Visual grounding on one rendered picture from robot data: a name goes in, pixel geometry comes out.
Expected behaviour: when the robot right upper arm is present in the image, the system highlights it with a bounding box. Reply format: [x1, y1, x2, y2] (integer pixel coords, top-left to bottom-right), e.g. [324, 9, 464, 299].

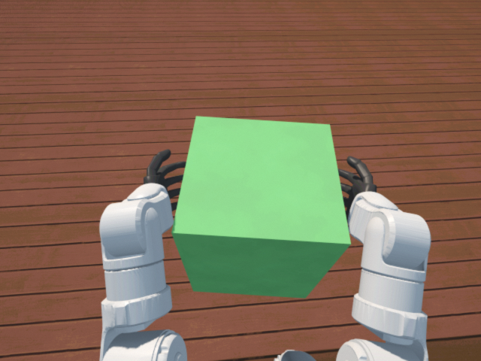
[336, 338, 420, 361]

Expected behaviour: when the right robot forearm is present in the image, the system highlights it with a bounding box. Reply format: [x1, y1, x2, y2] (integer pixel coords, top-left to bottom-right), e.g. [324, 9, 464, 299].
[348, 192, 431, 361]

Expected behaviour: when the left robot hand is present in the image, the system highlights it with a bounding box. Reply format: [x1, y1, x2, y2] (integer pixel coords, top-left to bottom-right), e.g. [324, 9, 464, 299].
[144, 149, 186, 211]

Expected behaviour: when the carton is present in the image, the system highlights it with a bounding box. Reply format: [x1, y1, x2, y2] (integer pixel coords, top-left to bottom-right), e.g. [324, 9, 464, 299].
[171, 116, 351, 299]

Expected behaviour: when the right robot hand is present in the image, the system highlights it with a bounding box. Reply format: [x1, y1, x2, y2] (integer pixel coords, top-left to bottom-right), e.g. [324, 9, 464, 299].
[338, 156, 377, 222]

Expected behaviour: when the left robot forearm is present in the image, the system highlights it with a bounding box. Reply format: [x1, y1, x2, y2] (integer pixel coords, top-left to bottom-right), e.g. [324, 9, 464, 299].
[99, 184, 174, 361]

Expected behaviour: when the robot left upper arm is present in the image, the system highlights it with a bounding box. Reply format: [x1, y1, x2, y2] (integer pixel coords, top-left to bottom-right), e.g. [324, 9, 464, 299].
[103, 329, 187, 361]

